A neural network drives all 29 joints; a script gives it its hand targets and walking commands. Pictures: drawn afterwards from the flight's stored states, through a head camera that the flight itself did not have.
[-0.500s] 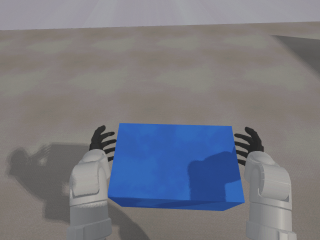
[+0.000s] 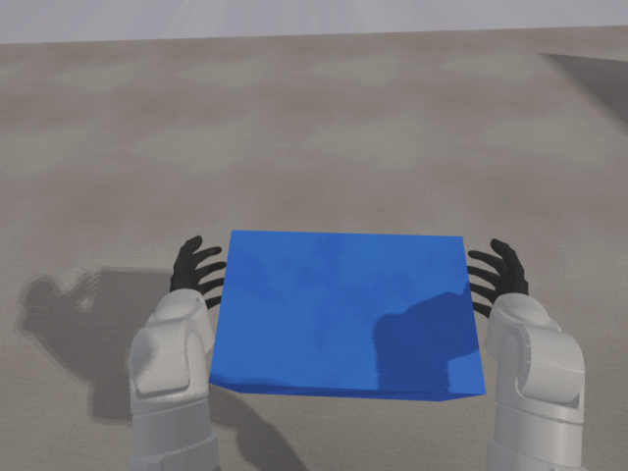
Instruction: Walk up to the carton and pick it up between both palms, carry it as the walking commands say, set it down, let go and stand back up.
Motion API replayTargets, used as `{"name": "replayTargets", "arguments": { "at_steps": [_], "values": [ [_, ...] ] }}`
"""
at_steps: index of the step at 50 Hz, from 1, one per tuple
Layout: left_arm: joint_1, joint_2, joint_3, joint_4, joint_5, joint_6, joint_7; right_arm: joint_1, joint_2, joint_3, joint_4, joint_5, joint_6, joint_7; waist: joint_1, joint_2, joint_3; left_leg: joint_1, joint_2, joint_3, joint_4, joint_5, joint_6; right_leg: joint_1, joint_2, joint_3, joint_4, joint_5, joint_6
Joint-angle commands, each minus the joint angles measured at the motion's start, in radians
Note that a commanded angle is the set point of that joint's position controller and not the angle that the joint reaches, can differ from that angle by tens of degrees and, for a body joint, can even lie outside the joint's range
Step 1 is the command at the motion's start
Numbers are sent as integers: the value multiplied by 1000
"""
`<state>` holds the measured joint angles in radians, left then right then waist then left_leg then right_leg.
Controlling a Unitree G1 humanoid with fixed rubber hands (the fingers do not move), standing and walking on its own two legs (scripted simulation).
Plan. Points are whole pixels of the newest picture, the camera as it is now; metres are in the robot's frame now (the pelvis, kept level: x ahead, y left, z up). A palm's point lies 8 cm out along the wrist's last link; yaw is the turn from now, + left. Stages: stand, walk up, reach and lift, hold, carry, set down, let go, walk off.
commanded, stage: carry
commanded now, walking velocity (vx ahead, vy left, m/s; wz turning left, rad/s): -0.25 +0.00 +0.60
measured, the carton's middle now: (341, 321) +0.31 -0.01 +0.02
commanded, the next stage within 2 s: none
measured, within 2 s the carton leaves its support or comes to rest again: neither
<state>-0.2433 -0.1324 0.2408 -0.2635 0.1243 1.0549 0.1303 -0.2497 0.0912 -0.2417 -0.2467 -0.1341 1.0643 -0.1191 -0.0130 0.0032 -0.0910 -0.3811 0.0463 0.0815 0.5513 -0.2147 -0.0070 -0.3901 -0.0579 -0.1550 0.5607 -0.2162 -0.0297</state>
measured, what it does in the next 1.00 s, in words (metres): walks backwards: left foot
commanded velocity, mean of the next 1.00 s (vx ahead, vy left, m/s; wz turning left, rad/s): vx -0.06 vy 0.00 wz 0.14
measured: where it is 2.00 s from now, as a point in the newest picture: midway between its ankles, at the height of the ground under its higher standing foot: outside the picture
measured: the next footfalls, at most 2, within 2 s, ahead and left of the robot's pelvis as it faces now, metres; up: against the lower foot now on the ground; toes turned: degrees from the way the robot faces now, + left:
left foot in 0.68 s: -0.13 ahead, +0.12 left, +0.00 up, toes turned +19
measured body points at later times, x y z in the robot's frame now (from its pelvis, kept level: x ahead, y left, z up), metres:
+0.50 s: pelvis -0.09 -0.02 +0.00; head -0.09 -0.04 +0.45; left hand +0.15 +0.21 +0.10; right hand +0.22 -0.16 +0.09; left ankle -0.03 +0.12 -0.69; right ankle -0.02 -0.11 -0.73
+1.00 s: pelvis -0.15 -0.01 +0.00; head -0.19 -0.03 +0.45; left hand +0.08 +0.22 +0.11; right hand +0.16 -0.14 +0.10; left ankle -0.17 +0.11 -0.73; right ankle -0.02 -0.11 -0.73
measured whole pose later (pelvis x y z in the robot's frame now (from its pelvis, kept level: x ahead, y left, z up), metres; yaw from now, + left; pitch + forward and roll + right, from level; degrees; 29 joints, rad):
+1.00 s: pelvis -0.15 -0.01 +0.00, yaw +12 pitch +2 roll +1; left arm -0.19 -0.14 0.21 -0.34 0.12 1.16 0.14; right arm -0.18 0.13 -0.25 -0.33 -0.15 1.16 -0.12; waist 0.02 -0.02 -0.14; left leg -0.31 0.02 0.10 0.54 -0.26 0.00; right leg -0.44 -0.11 -0.16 0.48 -0.07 0.00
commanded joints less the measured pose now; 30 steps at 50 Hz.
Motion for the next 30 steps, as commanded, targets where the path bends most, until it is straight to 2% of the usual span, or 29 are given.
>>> {"name": "replayTargets", "arguments": {
  "at_steps": [1,5,7,9,11,12,13,14,15,16,17,19,20,21,22,23,24,25,26,27,28,30],
  "values": [
    [-422,-779,-736,-68,-349,63,-203,-443,811,755,-84,371,67,221,11,-23,-316,27,96,-67,62,331,5,200,-170,106,21,381,5],
    [-386,-795,-746,-111,-354,94,-208,-418,831,777,-133,395,102,230,9,-54,-265,-42,72,-72,110,240,9,144,-215,109,23,294,-13],
    [-363,-823,-762,-146,-365,101,-215,-394,851,791,-176,407,109,234,6,-64,-253,-54,68,-87,119,200,17,106,-225,101,22,194,-14],
    [-337,-851,-785,-183,-379,107,-223,-360,866,802,-222,415,112,238,2,-51,-245,-52,76,-121,114,168,31,54,-223,85,33,58,-6],
    [-331,-874,-811,-222,-395,110,-230,-345,873,809,-267,422,111,241,0,29,-229,-67,115,-213,21,125,53,2,-176,53,78,-129,13],
    [-332,-882,-825,-246,-405,111,-232,-340,875,812,-289,426,110,242,-1,101,-222,-82,146,-290,-72,80,64,-11,-128,32,126,-207,26],
    [-327,-888,-838,-269,-414,111,-233,-327,874,813,-307,428,108,242,-1,175,-232,-87,191,-391,-168,17,80,-11,-64,6,220,-222,39],
    [-412,-881,-850,-285,-430,102,-232,-403,868,815,-314,430,100,239,0,218,-260,-79,231,-448,-247,-77,95,-4,-22,10,316,-214,45],
    [-452,-872,-861,-291,-441,95,-232,-428,861,817,-307,422,94,237,-1,218,-275,-78,240,-451,-290,-170,97,-10,-15,46,373,-222,40],
    [-448,-864,-866,-286,-445,93,-233,-421,854,817,-293,411,94,236,3,208,-280,-83,235,-418,-308,-231,88,-2,-17,71,365,-218,32],
    [-464,-855,-868,-277,-452,91,-234,-434,846,814,-275,402,92,233,9,202,-290,-81,217,-370,-306,-235,67,30,-14,75,303,-214,25],
    [-463,-839,-855,-234,-449,92,-232,-433,822,795,-234,383,93,227,25,188,-321,-83,149,-242,-287,-230,-10,194,21,15,32,-194,18],
    [-524,-821,-839,-204,-445,87,-227,-488,804,783,-215,378,91,222,28,78,-308,-86,89,-164,-200,-235,-47,246,-18,56,-165,-236,14],
    [-524,-803,-822,-166,-432,86,-225,-482,794,779,-194,363,96,220,34,-199,-265,-240,-24,-44,35,-238,-92,253,-244,363,-318,-353,-44],
    [-179,-846,-814,-153,-404,117,-242,-192,823,789,-208,348,129,233,21,-333,-210,-255,-47,9,351,-304,-70,95,-437,505,-398,-378,-113],
    [-319,-843,-802,-144,-407,111,-244,-344,839,782,-191,364,119,228,15,-198,-213,-214,-15,-80,451,-241,-51,83,-374,416,-360,-236,-105],
    [-365,-841,-807,-172,-415,110,-247,-369,837,790,-206,376,118,228,11,-129,-216,-167,-24,-74,501,-210,-41,47,-328,301,-316,-157,-80],
    [-212,-849,-801,-196,-402,127,-256,-199,854,798,-206,375,135,237,7,-110,-214,-130,-24,-61,521,-172,-34,47,-280,213,-285,-100,-48],
    [-348,-843,-797,-203,-402,120,-252,-330,855,802,-208,386,126,237,3,-129,-203,-128,-10,-37,443,-148,-26,89,-236,150,-245,-23,-19],
    [-501,-817,-790,-194,-404,107,-242,-500,829,806,-210,396,114,228,10,-167,-192,-117,-12,-1,379,-161,-29,92,-220,139,-239,-17,-19],
    [-376,-808,-782,-179,-392,117,-243,-393,822,811,-204,388,126,227,17,-187,-188,-97,-19,24,334,-190,-32,91,-230,160,-256,-54,-32],
    [-346,-800,-772,-169,-384,121,-239,-384,812,808,-203,393,133,223,29,-196,-196,-83,-28,39,190,-239,-32,159,-244,196,-244,-25,-58]
  ]
}}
